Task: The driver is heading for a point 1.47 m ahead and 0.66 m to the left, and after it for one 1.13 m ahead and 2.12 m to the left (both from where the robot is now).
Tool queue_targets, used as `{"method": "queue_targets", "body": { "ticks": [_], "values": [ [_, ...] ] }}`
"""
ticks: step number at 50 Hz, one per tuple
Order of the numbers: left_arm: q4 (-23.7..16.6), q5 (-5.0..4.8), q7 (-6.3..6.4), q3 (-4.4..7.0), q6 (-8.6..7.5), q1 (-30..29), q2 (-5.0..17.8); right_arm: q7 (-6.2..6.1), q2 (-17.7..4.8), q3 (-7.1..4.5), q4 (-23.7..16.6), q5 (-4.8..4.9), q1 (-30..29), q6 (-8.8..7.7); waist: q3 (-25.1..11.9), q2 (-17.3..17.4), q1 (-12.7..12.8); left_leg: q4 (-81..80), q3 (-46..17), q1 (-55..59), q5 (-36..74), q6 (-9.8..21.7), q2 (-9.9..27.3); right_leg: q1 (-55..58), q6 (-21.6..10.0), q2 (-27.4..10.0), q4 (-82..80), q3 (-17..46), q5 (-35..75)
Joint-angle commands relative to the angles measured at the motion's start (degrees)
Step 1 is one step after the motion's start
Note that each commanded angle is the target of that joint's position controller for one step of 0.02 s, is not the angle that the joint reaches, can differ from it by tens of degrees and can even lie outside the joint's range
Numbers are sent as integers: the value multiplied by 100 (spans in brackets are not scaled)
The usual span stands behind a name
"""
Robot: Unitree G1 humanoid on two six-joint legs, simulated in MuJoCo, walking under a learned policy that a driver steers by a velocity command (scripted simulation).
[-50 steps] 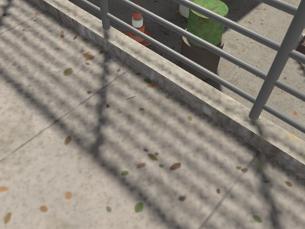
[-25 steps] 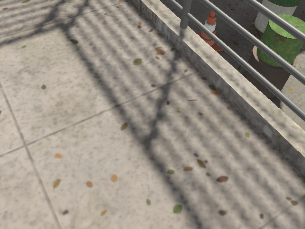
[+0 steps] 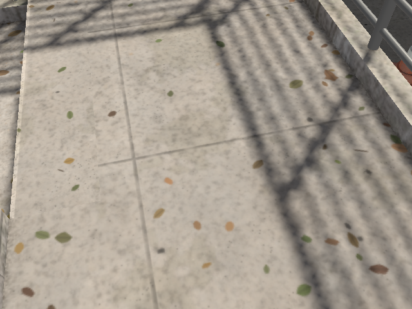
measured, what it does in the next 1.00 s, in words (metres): steps on the spot, turning left: left foot, then right foot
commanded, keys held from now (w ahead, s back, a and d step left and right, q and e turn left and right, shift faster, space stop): q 0.90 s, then no key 0.06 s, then w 0.04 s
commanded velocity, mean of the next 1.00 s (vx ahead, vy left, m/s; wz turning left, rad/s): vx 0.00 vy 0.00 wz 0.59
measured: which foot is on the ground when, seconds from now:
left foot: up 0.00-0.08, down 0.10-0.64, up 0.66-1.00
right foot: down 0.00-0.10, up 0.12-0.62, down 0.64-1.00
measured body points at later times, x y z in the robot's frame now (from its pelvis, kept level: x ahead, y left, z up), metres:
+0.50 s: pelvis +0.00 +0.06 +0.00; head +0.04 +0.09 +0.45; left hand +0.07 +0.38 -0.11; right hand +0.23 -0.18 -0.08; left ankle -0.01 +0.15 -0.74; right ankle +0.06 -0.10 -0.70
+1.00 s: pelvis +0.02 +0.03 +0.00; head +0.06 +0.05 +0.45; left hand -0.03 +0.34 -0.10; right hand +0.30 -0.12 -0.10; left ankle -0.08 +0.16 -0.69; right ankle +0.06 -0.07 -0.74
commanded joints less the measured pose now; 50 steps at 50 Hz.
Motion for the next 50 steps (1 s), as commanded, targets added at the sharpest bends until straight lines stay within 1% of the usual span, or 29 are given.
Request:
{"method": "queue_targets", "body": {
  "ticks": [1, 3, 4, 5, 6, 7, 8, 9, 10, 11, 13, 17, 20, 22, 25, 26, 29, 31, 32, 33, 34, 35, 36, 38, 40, 42, 45, 48, 50],
  "values": [
    [-269, -125, -38, 417, -95, -65, 1364, 48, -576, -137, -645, -11, -235, -92, -655, -1081, 153, -782, 309, 11, 115, 202, -18, 782, -1190, -1509, -344, 829, 2621],
    [-255, -252, -51, 429, -100, -242, 1366, 98, -568, -165, -587, -1, 60, -64, -710, -1013, -130, -1872, 476, 646, 912, 472, -121, 614, -918, -1473, 48, 636, 2479],
    [-175, -236, -51, 383, -87, -72, 1174, 97, -679, -228, -493, -38, 331, -77, -805, -793, -254, -2481, 431, 1287, 1635, 665, -253, 263, -598, -1242, 567, 343, 2087],
    [-166, -67, -62, 291, -97, 173, 840, 32, -1186, -389, -443, -16, 629, -103, -974, 333, -241, -2639, -550, 2373, 3502, 983, 347, -789, -74, -729, 1806, -164, 765],
    [-512, 231, -59, 153, -122, 15, 535, -15, -1869, -487, -639, -83, 554, -170, -992, 1929, -91, -2536, -2665, 2730, 5073, 2112, 1840, -2463, 418, 172, 3300, -201, -2362],
    [-535, 113, 0, 261, -112, -468, 860, 61, -1499, -392, -655, -216, 609, -337, -1347, 1147, -532, -2726, -2743, 2350, 4465, 2659, 1995, -2552, 401, 257, 4354, 779, -2617],
    [-560, -42, 14, 306, -91, -527, 975, 85, -1303, -303, -583, -210, 379, -452, -1065, 904, -362, -2815, -2238, 2128, 3820, 2392, 1661, -2651, 284, 128, 4594, 966, -2163],
    [-454, -95, 62, 340, -72, -418, 1014, 80, -1215, -279, -538, -140, 128, -513, -819, 761, -218, -2854, -1932, 1951, 3143, 2047, 1330, -2723, 194, 31, 4443, 1042, -1679],
    [-396, -44, 109, 370, -54, -365, 1106, 66, -1055, -216, -563, -49, -103, -510, -673, 663, -131, -2860, -1811, 1857, 2928, 1833, 1167, -2739, 177, -22, 4247, 1106, -1310],
    [-365, -10, 120, 384, -47, -317, 1129, 36, -1007, -163, -595, -26, -222, -494, -665, 714, -49, -2897, -1708, 1661, 3016, 1772, 1032, -2537, 198, 37, 4252, 1091, -1000],
    [-274, -24, 121, 372, -42, -160, 1041, -6, -935, -113, -631, -80, -269, -492, -813, 772, -9, -2931, -1615, 1630, 3162, 1809, 897, -2332, 277, 180, 4211, 1065, -630],
    [-317, -30, 109, 328, -21, -284, 896, -24, -1049, -151, -447, -59, -65, -499, -733, 726, -82, -2897, -1796, 1753, 3006, 1852, 803, -2293, 388, 282, 3251, 1137, -492],
    [-324, -49, 29, 294, -40, -351, 814, -36, -1102, -146, -374, -36, -38, -387, -711, 755, -113, -2850, -2045, 1636, 2602, 1946, 763, -2051, 442, 377, 2637, 1184, -583],
    [-378, 26, -7, 285, -99, -346, 778, -48, -1239, -185, -311, -77, -35, -311, -723, 755, -118, -2823, -2306, 1502, 2357, 1983, 749, -1826, 484, 466, 2347, 1219, -754],
    [-481, -41, -17, 296, -165, -430, 788, -89, -1142, -151, -243, -32, -98, -255, -783, 837, -150, -2629, -2632, 1691, 2829, 1964, 715, -1672, 491, 547, 1860, 1295, -891],
    [-511, -19, -38, 286, -203, -403, 766, -92, -1205, -167, -248, -51, -115, -257, -895, 811, -158, -2533, -2701, 1736, 3192, 1959, 712, -1506, 486, 608, 1726, 1268, -901],
    [-502, -5, -92, 308, -271, -190, 806, -89, -1233, -178, -218, -47, -250, -216, -1020, 832, -75, -2356, -3011, 1809, 3830, 1848, 645, -1066, 402, 686, 1145, 1266, -837],
    [-400, 16, -90, 350, -322, 177, 818, -151, -1136, -155, -233, 52, -517, -191, -1019, 751, 192, -2131, -2987, 1573, 3369, 1536, 380, -402, 290, 628, -72, 1170, 157],
    [-355, 41, -48, 398, -316, 335, 984, -202, -976, -108, -277, 82, -551, -168, -1055, 448, 217, -1794, -2792, 999, 2494, 1251, 107, 349, 143, 210, -458, 1362, 893],
    [-415, 112, -10, 467, -269, 310, 1411, -204, -551, -3, -181, -33, -84, -164, -1088, -901, -98, -603, -1825, 85, 142, 816, -640, 1039, -353, -1065, -433, 2452, 2133],
    [-519, 341, -45, 452, -278, 101, 1498, -263, -963, -122, -246, -31, -55, -199, -719, -1463, -90, 383, -1182, -799, -1574, 501, -1209, 598, -1307, -1849, -491, 3490, 3199],
    [-633, 292, -50, 371, -290, -48, 1234, -293, -1309, -242, -121, -76, 126, -220, -706, -958, -164, 1346, -1137, -833, -1406, 303, -768, 430, -1591, -2027, -485, 3340, 3146],
    [-679, 242, -43, 284, -294, -235, 962, -294, -1398, -305, 36, -30, 158, -188, -600, -695, -204, 1699, -1056, -836, -1008, 205, -670, 324, -1407, -1663, -418, 2772, 2836],
    [-722, 103, 22, 214, -241, -387, 813, -293, -1201, -307, 140, -4, 185, -85, -469, -729, -204, 2198, -898, -1088, -414, -11, -565, 443, -1143, -1180, -314, 2069, 2466],
    [-705, 130, 96, 182, -172, -229, 838, -219, -965, -240, 42, 67, 0, -94, -434, -872, -60, 2277, -579, -1105, -112, -147, -503, 423, -1235, -979, -406, 1580, 2631],
    [-670, 135, 155, 196, -100, 28, 903, -221, -876, -207, -44, 122, -248, -141, -439, -980, 131, 1924, -408, -1259, -9, -248, -385, 822, -1269, -1040, -449, 1453, 2673],
    [-690, 143, 181, 238, -9, 91, 1024, -180, -806, -136, -222, 16, -484, -174, -525, -878, 299, 1296, -282, -1282, -52, -323, -153, 1259, -1389, -1269, -483, 1342, 2829],
    [-647, 91, 121, 295, 30, 13, 1227, -86, -539, 8, -336, -69, -569, -190, -616, -876, 288, 460, -112, -579, -88, -240, -29, 997, -1473, -1306, -496, 1128, 2927],
    [-580, -36, 29, 327, 30, 54, 1326, -13, -512, 78, -332, -44, -471, -194, -674, -903, 272, -123, 64, -50, -115, -95, -41, 751, -1500, -1330, -756, 1129, 1613]
  ]
}}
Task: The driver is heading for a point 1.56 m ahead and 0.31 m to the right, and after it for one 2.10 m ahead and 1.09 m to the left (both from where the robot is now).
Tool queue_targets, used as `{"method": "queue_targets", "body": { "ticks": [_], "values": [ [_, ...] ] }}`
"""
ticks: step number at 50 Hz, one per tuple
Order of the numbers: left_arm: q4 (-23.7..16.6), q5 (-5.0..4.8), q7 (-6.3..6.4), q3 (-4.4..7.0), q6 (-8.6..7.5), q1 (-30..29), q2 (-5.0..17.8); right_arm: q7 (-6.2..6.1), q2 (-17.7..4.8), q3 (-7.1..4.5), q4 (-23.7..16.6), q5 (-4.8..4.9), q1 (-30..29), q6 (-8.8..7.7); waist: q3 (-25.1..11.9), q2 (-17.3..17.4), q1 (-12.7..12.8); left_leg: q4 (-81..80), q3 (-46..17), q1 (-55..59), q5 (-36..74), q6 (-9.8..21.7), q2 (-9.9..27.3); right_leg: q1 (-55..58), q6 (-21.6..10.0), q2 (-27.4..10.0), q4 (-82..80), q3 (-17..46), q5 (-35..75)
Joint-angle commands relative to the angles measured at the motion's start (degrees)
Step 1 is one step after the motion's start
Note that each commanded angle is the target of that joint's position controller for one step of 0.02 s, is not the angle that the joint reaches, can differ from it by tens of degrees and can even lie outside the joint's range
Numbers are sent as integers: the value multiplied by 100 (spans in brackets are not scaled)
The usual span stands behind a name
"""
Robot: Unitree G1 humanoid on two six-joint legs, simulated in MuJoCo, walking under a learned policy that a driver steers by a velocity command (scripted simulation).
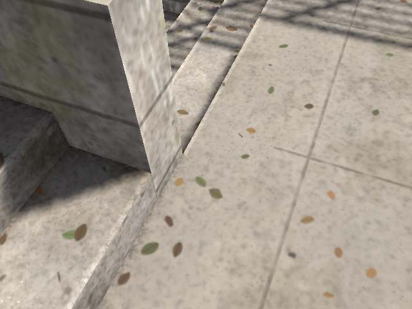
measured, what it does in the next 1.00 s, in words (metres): walks ahead: left foot, then right foot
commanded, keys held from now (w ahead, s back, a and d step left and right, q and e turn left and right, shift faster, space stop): w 0.44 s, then w+e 0.56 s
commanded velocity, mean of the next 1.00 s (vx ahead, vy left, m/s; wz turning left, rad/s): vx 0.22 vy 0.09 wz -0.11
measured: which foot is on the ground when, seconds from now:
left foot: up 0.00-0.12, down 0.14-0.60, up 0.62-1.00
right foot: down 0.00-0.14, up 0.16-0.58, down 0.60-1.00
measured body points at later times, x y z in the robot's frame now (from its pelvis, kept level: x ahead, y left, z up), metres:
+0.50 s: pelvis +0.15 +0.06 -0.01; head +0.18 +0.08 +0.44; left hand +0.36 +0.31 -0.09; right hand +0.16 -0.24 -0.11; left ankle -0.01 +0.15 -0.75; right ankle +0.34 -0.07 -0.70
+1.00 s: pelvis +0.34 +0.08 +0.00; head +0.39 +0.03 +0.44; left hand +0.50 +0.36 -0.08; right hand +0.40 -0.22 -0.14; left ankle +0.44 +0.27 -0.65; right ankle +0.38 -0.05 -0.75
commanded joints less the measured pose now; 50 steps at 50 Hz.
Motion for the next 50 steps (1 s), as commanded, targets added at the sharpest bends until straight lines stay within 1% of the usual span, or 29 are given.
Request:
{"method": "queue_targets", "body": {
  "ticks": [1, 4, 6, 7, 8, 9, 10, 11, 14, 17, 20, 26, 28, 29, 30, 31, 32, 33, 34, 35, 36, 37, 40, 42, 44, 45, 46, 48, 50],
  "values": [
    [-253, -169, -85, 379, -91, 4, 1329, 129, -326, 25, -546, 2, -229, -133, -732, -992, 183, -871, 281, 287, -60, 215, 20, 480, -1361, -1460, -885, 1081, 598],
    [-75, -319, -194, 358, -236, 71, 1333, 230, -324, 26, -338, 47, -40, -226, -430, -931, -60, -2293, 478, 1092, 415, 678, -111, 11, -1117, -1452, -858, 1132, -598],
    [51, -295, -235, 223, -302, 146, 992, 213, -480, -55, 43, 48, 627, -286, -642, -624, -415, -3087, 517, 2486, 768, 968, -287, -654, -743, -1136, -138, 790, -510],
    [-57, -120, -277, 50, -380, 7, 538, 155, -840, -164, 254, 80, 1259, -312, -1020, 253, -641, -3222, -595, 3435, 1176, 1195, 538, -1384, -325, -651, 1300, 200, -848],
    [-512, -43, -276, 18, -457, -356, 469, 162, -1487, -285, 213, 33, 1372, -390, -925, 1498, -667, -3765, -2772, 3569, 356, 2143, 1838, -2964, 87, 136, 2899, -141, -2072],
    [-530, -202, -237, 184, -497, -566, 1006, 224, -1211, -234, 232, 30, 1276, -547, -588, 913, -802, -4110, -3167, 3136, -67, 2582, 2085, -3408, 87, -63, 3720, 521, -2268],
    [-538, -281, -251, 241, -538, -476, 1118, 207, -936, -157, 253, -2, 1063, -684, -128, 848, -626, -4155, -2645, 3010, -289, 2371, 1807, -3702, 1, -290, 3877, 712, -1709],
    [-408, -284, -264, 244, -579, -355, 1084, 202, -729, -101, 266, -15, 903, -769, 15, 775, -553, -4243, -2180, 2987, -203, 2177, 1497, -3736, -60, -398, 3835, 740, -1150],
    [-356, -156, -328, 226, -659, -284, 932, 132, -566, -28, 306, -55, 718, -821, -40, 591, -378, -4384, -1364, 2907, 1493, 1940, 1173, -3549, 44, -427, 3557, 688, 20],
    [-477, -77, -408, 113, -666, -574, 632, 73, -689, -58, 374, -41, 858, -817, -88, 382, -444, -4447, -880, 2853, 2295, 1954, 1067, -3550, 269, -289, 2871, 498, 617],
    [-692, -96, -455, 22, -671, -1079, 418, 11, -729, -67, 474, -36, 999, -813, -14, 420, -539, -4506, -533, 2580, 2582, 1849, 956, -3199, 387, -98, 1881, 406, 1245],
    [-911, -165, -582, -31, -720, -1514, 443, -20, -848, -104, 830, 17, 1446, -809, 239, 478, -582, -4512, -120, 2882, 2750, 1603, 1263, -2892, -61, 119, 734, 392, 1553],
    [-1007, -175, -581, 52, -754, -1344, 632, -75, -778, -74, 920, -81, 1380, -830, -105, 710, -283, -3925, 135, 3042, 4501, 1386, 1177, -2325, -320, 367, 658, 324, 1346],
    [-749, -94, -482, 197, -877, -152, 894, -127, -810, -73, 1099, -112, 1447, -706, -814, 1136, 399, -2480, 519, 2694, 4844, 1081, 489, -722, -354, 630, 616, 308, 1673],
    [-488, -45, -365, 311, -874, 691, 1090, -137, -1011, -131, 959, -175, 1524, -669, -1479, 841, 750, -1309, 692, 1904, 4828, 830, 379, 706, -313, 530, 842, 424, 2265],
    [-129, -109, -312, 408, -646, 1609, 1445, -135, -664, -47, 571, -446, 1385, -764, -2164, -646, 749, 114, 539, 505, 3883, 956, 495, 2324, -737, 135, 1552, 1145, 1588],
    [-494, 40, -161, 492, -708, 1116, 2103, -29, -55, 170, 556, -355, 2718, -769, -2803, -1861, -88, 2097, 141, -1447, -1284, 399, -779, 3588, -1762, -2257, 305, 5416, 2694],
    [-604, 22, -44, 432, -650, 1225, 1646, 93, -779, -1, 917, -350, 2467, -772, -3299, -669, 277, 3093, -782, -1263, -687, 348, -507, 3304, -1651, -2054, -205, 5959, 2258],
    [-644, 12, 5, 378, -645, 877, 1460, 129, -893, -45, 713, -224, 1815, -714, -2447, -252, 237, 3261, -655, -1429, -249, 358, -345, 2360, -1428, -1861, -254, 4849, 2192],
    [-574, -26, 35, 342, -610, 678, 1277, 76, -778, 5, 572, -211, 1390, -657, -1792, 329, 181, 3087, -492, -1400, 126, 370, -147, 1348, -1315, -1566, -255, 4074, 2232],
    [-603, 5, 75, 279, -523, 370, 1124, 40, -757, 8, 435, -294, 1094, -550, -1213, 208, 109, 3119, -421, -1342, 182, 331, -99, 467, -1342, -1357, -200, 3339, 3194],
    [-641, 120, 52, 217, -501, 274, 1060, 20, -822, -32, 380, -270, 1060, -437, -956, -146, 36, 3162, -512, -1001, 53, 345, -111, -276, -1302, -1203, -176, 2895, 4233],
    [-601, 45, -21, 167, -451, 266, 1094, -70, -532, -12, 434, -256, 1493, -167, -1077, -599, -330, 2869, -441, -725, 205, 282, -252, -1180, -1126, -843, -182, 2325, 4106],
    [-642, 60, 14, 183, -358, 202, 1231, -62, -387, 4, 374, -327, 1494, -65, -1094, -841, -413, 2594, -420, -792, 571, 150, -345, -1432, -1133, -707, -271, 2416, 3462],
    [-681, 72, 68, 209, -260, 215, 1380, -64, -373, -3, 323, -284, 1363, -6, -1129, -923, -377, 2384, -458, -930, 744, 31, -384, -1335, -1138, -739, -298, 2602, 2969],
    [-699, 64, 96, 222, -225, 245, 1423, -81, -405, -32, 316, -264, 1295, -10, -1139, -978, -344, 2163, -497, -979, 806, -8, -372, -1211, -1098, -716, -285, 2658, 2646],
    [-726, 144, 143, 270, -160, 352, 1541, -70, -440, -42, 281, -281, 1084, -27, -1110, -927, -210, 1906, -493, -987, 855, -61, -372, -1123, -1083, -673, -272, 2631, 2318],
    [-809, 59, 270, 309, -38, 195, 1567, -74, -460, -101, 231, -222, 880, -150, -1014, -1262, -203, 1111, -584, -967, 889, -169, -387, -985, -987, -521, -176, 2888, 1685],
    [-927, 42, 375, 318, 157, 112, 1425, -61, -211, -36, 192, -94, 711, -260, -1046, -1384, -127, 254, -509, -698, 913, -227, -418, -853, -919, -478, -142, 2986, 1246]
  ]
}}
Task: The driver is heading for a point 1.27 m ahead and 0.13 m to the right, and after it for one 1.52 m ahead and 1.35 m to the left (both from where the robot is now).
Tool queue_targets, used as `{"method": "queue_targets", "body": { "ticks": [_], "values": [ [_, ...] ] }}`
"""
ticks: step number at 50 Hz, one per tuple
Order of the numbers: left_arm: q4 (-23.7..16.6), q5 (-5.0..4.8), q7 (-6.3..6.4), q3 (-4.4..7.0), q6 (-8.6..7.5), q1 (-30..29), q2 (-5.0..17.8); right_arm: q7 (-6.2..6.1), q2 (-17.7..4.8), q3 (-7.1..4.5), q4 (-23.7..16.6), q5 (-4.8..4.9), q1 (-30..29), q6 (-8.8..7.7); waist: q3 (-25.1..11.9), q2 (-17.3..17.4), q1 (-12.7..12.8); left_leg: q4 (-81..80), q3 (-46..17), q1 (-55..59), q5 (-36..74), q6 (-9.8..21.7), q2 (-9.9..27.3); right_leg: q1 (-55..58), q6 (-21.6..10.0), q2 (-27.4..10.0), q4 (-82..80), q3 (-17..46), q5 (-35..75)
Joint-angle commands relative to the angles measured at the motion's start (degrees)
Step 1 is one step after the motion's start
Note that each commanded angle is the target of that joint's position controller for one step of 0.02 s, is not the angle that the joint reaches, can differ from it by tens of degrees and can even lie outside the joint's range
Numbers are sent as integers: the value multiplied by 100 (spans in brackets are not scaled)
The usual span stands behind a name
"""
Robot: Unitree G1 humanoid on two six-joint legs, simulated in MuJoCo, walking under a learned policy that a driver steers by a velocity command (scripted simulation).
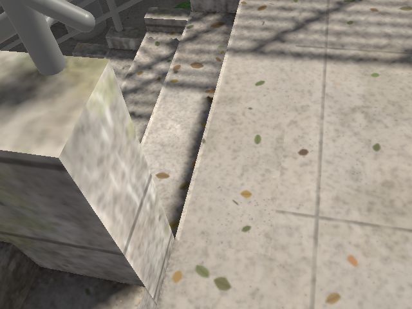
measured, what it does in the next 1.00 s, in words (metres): walks ahead, turning right: left foot, then right foot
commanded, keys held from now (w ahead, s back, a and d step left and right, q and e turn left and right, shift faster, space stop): w+e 0.50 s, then w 0.32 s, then w+q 0.18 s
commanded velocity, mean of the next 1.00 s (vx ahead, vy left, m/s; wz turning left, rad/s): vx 0.28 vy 0.06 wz -0.37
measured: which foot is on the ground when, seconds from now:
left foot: up 0.00-0.12, down 0.14-0.76, up 0.78-1.00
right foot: down 0.00-0.14, up 0.16-0.74, down 0.76-1.00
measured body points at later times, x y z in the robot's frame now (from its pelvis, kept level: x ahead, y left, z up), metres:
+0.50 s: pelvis +0.03 +0.09 +0.00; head +0.06 +0.10 +0.45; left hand +0.27 +0.30 -0.10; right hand +0.01 -0.20 -0.10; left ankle +0.05 +0.21 -0.74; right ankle -0.06 -0.05 -0.64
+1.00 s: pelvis +0.13 -0.09 +0.00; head +0.13 -0.11 +0.45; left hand +0.27 +0.15 -0.10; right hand +0.16 -0.40 -0.11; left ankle +0.29 +0.05 -0.66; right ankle +0.06 -0.13 -0.74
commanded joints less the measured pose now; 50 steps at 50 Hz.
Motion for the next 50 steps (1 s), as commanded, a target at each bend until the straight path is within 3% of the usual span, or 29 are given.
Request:
{"method": "queue_targets", "body": {
  "ticks": [1, 3, 4, 6, 7, 8, 9, 10, 11, 12, 13, 14, 20, 21, 22, 24, 26, 29, 32, 34, 35, 37, 38, 39, 40, 41, 42, 44, 50],
  "values": [
    [-606, -81, 162, 359, 116, -450, 1043, 3, -305, -141, -176, 187, 492, -191, -839, -1483, -268, -1108, 231, 907, 27, -110, -75, 472, -975, -1007, -600, 1188, 564],
    [-633, -112, 131, 404, 178, -486, 978, 59, -280, -140, -147, 211, 555, -248, -921, -1611, -209, -1944, 269, 1439, -97, -39, -54, 628, -855, -1071, -545, 1402, 492],
    [-621, -141, 115, 397, 155, -400, 961, 92, -457, -225, -40, 248, 616, -288, -879, -1684, -145, -2457, 279, 1608, -158, -25, -89, 828, -793, -1088, -492, 1613, 606],
    [-619, -293, 78, 323, 119, -508, 705, 125, -534, -332, 91, 273, 840, -359, -716, -1709, -333, -4305, 333, 2098, 593, 226, 20, 1074, -555, -821, -12, 1653, 521],
    [-495, -256, 7, 304, 73, -101, 532, 80, -746, -401, 122, 173, 849, -379, -730, -1248, -147, -4547, 49, 2787, 1166, 454, 533, 598, -287, -426, 496, 1283, -350],
    [-457, 3, -112, 212, -2, 651, 111, 49, -1300, -488, -53, -15, 581, -329, -900, 706, 363, -3904, -1147, 3294, 3647, 1091, 1862, -115, 57, 515, 1719, 474, -2450],
    [-631, -127, -97, 356, -109, 535, 408, 96, -1391, -547, -31, -161, 567, -240, -832, 1756, 245, -4076, -1633, 2707, 4318, 1895, 2157, -697, 258, 854, 3287, -167, -3473],
    [-533, -197, -73, 472, -126, 285, 825, 109, -1060, -444, -119, -121, 426, -221, -676, 1271, 98, -4191, -1276, 2490, 3790, 2018, 2028, -793, 262, 571, 4233, -286, -3192],
    [-436, -248, -46, 513, -81, 6, 859, 67, -710, -355, -124, -26, 202, -198, -517, 847, 67, -4079, -626, 2487, 3353, 1890, 1601, -951, 260, 491, 4613, -361, -2697],
    [-345, -224, -18, 483, 10, -55, 720, 19, -481, -272, -177, 56, 61, -183, -467, 753, 24, -3988, -179, 2575, 3353, 1836, 1368, -1005, 334, 478, 4912, -420, -2400],
    [-365, -182, 8, 459, 105, -200, 693, 7, -353, -215, -236, 115, 63, -219, -482, 673, -96, -3828, -118, 2779, 3435, 1881, 1475, -1154, 370, 455, 5262, -401, -2125],
    [-456, -198, 9, 432, 163, -298, 558, -23, -354, -223, -235, 170, 95, -268, -503, 749, -111, -3788, -21, 2935, 3377, 1922, 1481, -1213, 361, 407, 5176, -424, -1954],
    [-855, -267, -125, 368, 193, -1140, 288, -129, -572, -321, -181, 28, 692, -307, -550, 967, -602, -3753, -188, 4006, 3481, 2169, 1920, -1466, 392, 191, 3831, -611, -1993],
    [-749, -403, -247, 359, 162, -687, 317, -96, -905, -518, -14, 264, 1573, -532, -1304, 741, -855, -4718, -1389, 4800, -2379, 1939, 2468, -2112, 286, -188, 3960, -481, -1496],
    [-883, -426, -280, 449, 148, -959, 451, -134, -860, -461, -145, 249, 1202, -638, -515, 906, -838, -5009, -1921, 4515, -3296, 1799, 2657, -2750, 231, -208, 4108, -345, -1068],
    [-851, -248, -301, 413, 76, -984, 247, -239, -636, -385, -111, 169, 1194, -746, 4, 850, -818, -5174, -1514, 4228, -2837, 1682, 2533, -2931, 155, -272, 4006, -267, -852],
    [-860, -271, -371, 454, -160, -1225, 192, -217, -697, -440, -43, 115, 1284, -803, 61, 751, -948, -5389, -618, 4140, -1689, 1611, 2109, -2411, 191, -309, 3219, -785, -773],
    [-812, -271, -442, 326, -223, -1312, -224, -97, -685, -439, 26, 185, 1052, -839, 192, 824, -839, -5585, 135, 3590, -900, 1653, 1910, -1558, 195, -403, 2267, -1164, -768],
    [-691, -265, -544, 298, -237, -1167, -241, -33, -858, -467, 35, 262, 738, -780, 253, 929, -646, -5557, 820, 2722, -265, 1591, 1659, -239, 174, -362, 1466, -1493, -666],
    [-598, -255, -601, 306, -260, -877, -160, -31, -960, -504, 137, 370, 695, -759, 261, 1032, -424, -5499, 935, 2481, -502, 1598, 1810, 308, 30, -456, 1104, -1508, -591],
    [-531, -257, -585, 319, -244, -671, -133, -3, -942, -489, 120, 437, 575, -745, 256, 880, -232, -5275, 998, 2220, -538, 1581, 1823, 741, -71, -411, 830, -1591, -529],
    [-164, -293, -494, 478, -210, 405, 139, 67, -656, -394, 176, 368, 577, -743, -138, 397, 277, -4137, 1322, 1650, -123, 1477, 1624, 2115, -268, -163, 521, -1756, -738],
    [108, -244, -437, 606, -198, 1398, 474, 101, -252, -220, 150, 177, 466, -742, -555, -530, 727, -2090, 1753, 1069, -306, 1170, 1102, 3079, -400, -481, 39, -1082, -1004],
    [-39, -131, -363, 637, -279, 1524, 1238, 155, 181, -85, -236, 8, 556, -839, -951, -2518, 412, 292, 1389, -560, -2043, 907, 475, 3730, -1024, -1721, -593, 1501, -1780],
    [-190, -195, -442, 600, -486, 1073, 1133, 140, -313, -206, -183, 300, 771, -957, -1067, -1885, 288, 1250, 581, -1066, -1659, 937, 373, 3089, -1639, -2316, -1741, 3310, -3598],
    [-186, -244, -499, 458, -615, 741, 703, 149, -620, -301, -177, 485, 393, -972, -417, -1225, 115, 1450, 483, -1249, -1122, 1059, 686, 2567, -1532, -2280, -1864, 2891, -3763],
    [-154, -215, -525, 370, -660, 443, 384, 147, -602, -291, -77, 445, 325, -935, -76, -1003, -45, 1263, 545, -1151, -523, 1105, 883, 2177, -1374, -2078, -1795, 2074, -3036],
    [-123, -85, -505, 305, -694, -62, 87, 176, -543, -295, 163, 255, 458, -839, -54, -961, -308, 637, 442, -528, 283, 1044, 1127, 1669, -1077, -1606, -1826, 879, -1419],
    [396, -38, -272, 341, -877, 585, 50, 253, -141, -220, 197, 302, -104, -729, 25, -445, -113, -840, 68, -687, 1640, 969, 538, 2095, -690, -1360, -1913, -868, 1782]
  ]
}}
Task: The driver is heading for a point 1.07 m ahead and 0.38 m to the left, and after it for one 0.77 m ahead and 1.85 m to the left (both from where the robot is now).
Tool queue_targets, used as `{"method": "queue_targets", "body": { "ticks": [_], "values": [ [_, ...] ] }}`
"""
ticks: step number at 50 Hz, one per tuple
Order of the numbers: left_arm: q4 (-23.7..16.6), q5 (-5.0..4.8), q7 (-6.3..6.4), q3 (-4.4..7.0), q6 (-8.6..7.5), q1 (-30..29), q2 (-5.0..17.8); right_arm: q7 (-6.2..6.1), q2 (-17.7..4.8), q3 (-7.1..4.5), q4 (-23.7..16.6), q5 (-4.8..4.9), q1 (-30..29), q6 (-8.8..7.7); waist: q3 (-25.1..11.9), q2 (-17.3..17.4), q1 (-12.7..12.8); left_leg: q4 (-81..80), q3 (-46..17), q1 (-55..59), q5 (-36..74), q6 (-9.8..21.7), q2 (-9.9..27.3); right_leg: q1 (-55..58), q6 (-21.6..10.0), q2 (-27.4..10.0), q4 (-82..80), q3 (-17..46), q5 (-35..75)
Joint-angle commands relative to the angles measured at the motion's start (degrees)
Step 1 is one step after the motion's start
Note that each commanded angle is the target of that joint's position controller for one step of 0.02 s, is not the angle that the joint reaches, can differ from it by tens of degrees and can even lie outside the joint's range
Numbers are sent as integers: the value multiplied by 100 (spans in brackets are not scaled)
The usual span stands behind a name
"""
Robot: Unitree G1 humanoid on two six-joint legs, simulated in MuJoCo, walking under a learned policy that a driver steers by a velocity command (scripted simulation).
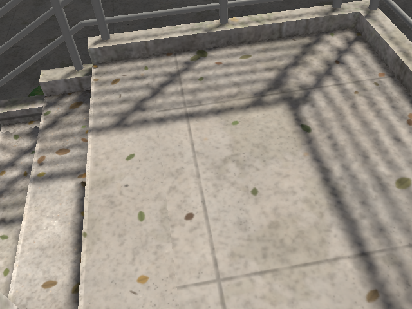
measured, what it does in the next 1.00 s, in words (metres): walks ahead, turning left: left foot, then right foot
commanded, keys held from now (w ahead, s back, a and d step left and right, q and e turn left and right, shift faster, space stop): w+q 1.00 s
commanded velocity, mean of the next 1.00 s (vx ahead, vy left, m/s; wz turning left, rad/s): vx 0.50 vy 0.00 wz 0.51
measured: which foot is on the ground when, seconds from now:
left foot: up 0.00-0.28, down 0.30-0.74, up 0.76-1.00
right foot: down 0.00-0.28, up 0.30-0.72, down 0.74-1.00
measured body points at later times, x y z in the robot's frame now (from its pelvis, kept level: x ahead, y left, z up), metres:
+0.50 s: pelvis +0.28 +0.02 +0.00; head +0.31 +0.02 +0.44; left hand +0.36 +0.32 -0.09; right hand +0.45 -0.22 -0.12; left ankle +0.29 +0.09 -0.75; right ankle +0.36 -0.15 -0.67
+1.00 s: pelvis +0.55 +0.02 +0.00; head +0.57 +0.03 +0.45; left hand +0.43 +0.28 -0.11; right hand +0.85 -0.11 -0.09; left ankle +0.53 +0.19 -0.67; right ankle +0.60 -0.08 -0.75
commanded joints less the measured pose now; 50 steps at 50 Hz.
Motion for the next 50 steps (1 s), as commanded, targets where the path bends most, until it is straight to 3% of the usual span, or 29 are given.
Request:
{"method": "queue_targets", "body": {
  "ticks": [1, 7, 10, 12, 14, 15, 16, 17, 18, 19, 20, 21, 22, 23, 24, 26, 28, 31, 33, 35, 36, 37, 38, 39, 40, 41, 42, 44, 50],
  "values": [
    [-259, 6, 125, 215, -171, -271, 812, 49, -233, -57, -308, -26, -174, -54, 358, -661, -106, -927, -353, -520, 874, -11, -137, 87, -188, -1434, -871, 529, 2400],
    [63, -19, 244, 207, -68, 101, 929, 340, 5, 96, -776, -58, -1264, -77, 706, -460, 208, -2202, 288, -474, 1388, 88, -290, 462, 53, -1509, -974, -201, 3045],
    [146, -28, 331, 258, 39, 270, 1138, 442, -53, 123, -980, -40, -1606, -112, 581, -555, 215, -2484, 867, -143, 775, 229, -559, 959, 172, -1552, -380, -508, 5042],
    [194, -32, 448, 257, 125, 376, 1161, 416, -195, 63, -1030, -18, -1415, -59, 233, -989, -27, -2468, 1278, 355, 99, 431, -934, 1282, 287, -1640, 509, -593, 7169],
    [74, 77, 525, 308, 208, 131, 1403, 358, -699, -177, -735, -46, 22, 18, -607, -1127, -790, -2568, 1063, 2058, -66, 801, -1105, 940, 343, -1711, 2335, -513, 7703],
    [-95, 37, 502, 298, 169, -319, 1471, 260, -931, -295, -553, -74, 1042, 61, -1037, -767, -1452, -3193, 356, 3787, 419, 1125, -735, -218, 414, -1433, 3968, -586, 6151],
    [-291, 151, 362, 25, 46, 397, 513, 215, -1341, -353, -458, -97, 1219, 66, -1584, 829, -790, -2737, -2381, 6314, 118, 2268, 954, -3152, 794, -302, 6349, -111, -1230],
    [-368, -81, 229, -16, -245, 182, 728, 153, -1092, -300, -571, -110, 1149, 32, -2267, 353, -921, -3829, -4415, 6473, -1692, 2657, 1419, -4009, 662, -46, 7100, 1186, -1910],
    [-594, -348, 142, 75, -409, -644, 1031, 95, -842, -264, -614, -108, 812, 16, -1206, 9, -1003, -4298, -3650, 5648, -1697, 2235, 1179, -4409, 453, -399, 6615, 1288, -1232],
    [-666, -329, 132, 60, -484, -849, 1041, 82, -656, -208, -682, -111, 392, -2, -549, -530, -678, -4451, -2985, 4707, -1185, 2002, 946, -4260, 394, -619, 6027, 1162, -793],
    [-574, -180, 153, 83, -476, -832, 1006, 83, -507, -164, -763, -116, 84, -29, -164, -824, -428, -4562, -2537, 3973, -459, 1862, 700, -3991, 439, -747, 5534, 1037, -643],
    [-551, -62, 161, 127, -412, -691, 1040, 59, -459, -149, -835, -187, -88, -48, -86, -691, -229, -4666, -2195, 3444, 90, 1835, 517, -3593, 522, -860, 5271, 1040, -534],
    [-570, -14, 155, 154, -333, -619, 1049, 60, -399, -136, -881, -216, -206, -54, -46, -467, -107, -4698, -1942, 3057, 568, 1839, 397, -3323, 605, -887, 4967, 981, -532],
    [-570, 20, 159, 145, -267, -590, 979, 48, -415, -141, -851, -189, -215, -61, -24, -365, -56, -4703, -1695, 2724, 969, 1829, 347, -3188, 707, -926, 4665, 864, -531],
    [-613, 56, 173, 113, -218, -656, 884, 24, -540, -168, -806, -208, -122, -64, 15, -348, -64, -4722, -1450, 2384, 1235, 1798, 284, -3070, 805, -930, 4339, 748, -382],
    [-769, 53, 207, 32, -214, -1188, 690, -37, -794, -273, -710, -145, 2, -27, 110, -259, -220, -4660, -994, 1861, 1140, 1522, -35, -2736, 917, -835, 3328, 550, 456],
    [-886, 45, 156, -37, -199, -1682, 509, -82, -769, -258, -656, -118, 207, 63, 71, 90, -473, -4510, -810, 1527, 726, 1282, -270, -2246, 928, -588, 2408, 479, 1552],
    [-988, -76, 63, 50, -160, -1997, 724, -105, -692, -224, -607, -56, 502, 163, -156, 223, -627, -4133, -1182, 1854, 49, 1104, -177, -1944, 934, -379, 1819, 639, 1883],
    [-1021, -170, 38, 132, -196, -2025, 902, -147, -747, -243, -614, -18, 502, 204, -145, 211, -516, -3795, -1677, 2209, -449, 980, 61, -1942, 849, -449, 1520, 836, 1321],
    [-943, -205, 26, 219, -257, -1669, 1020, -162, -689, -228, -674, -29, 387, 208, -167, 350, -241, -3375, -1993, 2373, -668, 837, 155, -1544, 640, -503, 1309, 835, 933],
    [-839, -168, 51, 290, -279, -1237, 1129, -154, -476, -161, -687, -49, 421, 193, -325, 357, -28, -2932, -1900, 2260, -736, 675, -29, -935, 472, -595, 1186, 799, 824],
    [-768, -15, 81, 381, -320, -495, 1425, -129, -54, -22, -714, -62, 521, 169, -1039, -143, 254, -1406, -1393, 1882, -1198, 450, -471, 284, 86, -1409, 1024, 1569, 478],
    [-634, 140, 68, 479, -256, -51, 1929, -142, 320, 91, -879, 70, 1286, 104, -1674, -2007, -38, 447, -588, 32, -3208, 75, -1241, 1926, -852, -2793, 436, 4173, -410],
    [-568, 10, 20, 433, -223, -6, 1597, -160, -278, 2, -805, 132, 1294, 100, -1483, -1963, 40, 1335, -580, -842, -3041, -14, -732, 1852, -975, -2975, 111, 5159, -1886],
    [-624, -35, 36, 321, -197, -229, 1197, -173, -662, -103, -816, 82, 712, 150, -828, -1298, 222, 1595, -538, -993, -2496, -34, -503, 1301, -734, -2662, 23, 4277, -2079],
    [-618, -18, 45, 264, -151, -515, 1073, -190, -685, -126, -886, -4, 325, 199, -438, -907, 187, 1513, -318, -848, -2090, -48, -324, 695, -537, -2390, 8, 3400, -1423],
    [-579, -10, 53, 208, -113, -746, 929, -183, -634, -141, -944, -56, 137, 219, -172, -885, 97, 1273, -257, -681, -1814, -55, -176, 232, -455, -2127, -81, 2772, -769],
    [-474, 9, 111, 149, -135, -831, 762, -125, -472, -156, -957, -5, 214, 260, -24, -1223, -25, 933, -111, -221, -1491, -73, 13, -259, -381, -1827, -383, 1911, -65],
    [-95, -16, 152, 272, -209, -694, 1038, -11, -107, -70, -1169, -29, -292, 276, 157, -813, 1, -394, -35, -379, -345, -154, 130, -90, -526, -1914, -746, 750, 1106]
  ]
}}
Velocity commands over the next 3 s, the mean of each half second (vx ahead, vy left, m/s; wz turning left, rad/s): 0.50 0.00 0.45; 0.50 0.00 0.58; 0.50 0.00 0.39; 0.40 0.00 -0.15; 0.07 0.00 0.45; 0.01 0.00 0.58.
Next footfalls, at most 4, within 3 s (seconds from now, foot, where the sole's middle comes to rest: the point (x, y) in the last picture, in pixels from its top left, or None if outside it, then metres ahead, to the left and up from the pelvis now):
0.30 left None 0.33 0.09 -0.78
0.74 right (256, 277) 0.63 -0.06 -0.78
1.26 left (148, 255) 0.70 0.32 -0.78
1.80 right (147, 173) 1.08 0.38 -0.78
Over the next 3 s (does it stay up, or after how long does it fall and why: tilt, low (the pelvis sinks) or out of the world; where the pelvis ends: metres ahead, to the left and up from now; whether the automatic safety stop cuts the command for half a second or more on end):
stays up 1.03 0.38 0.00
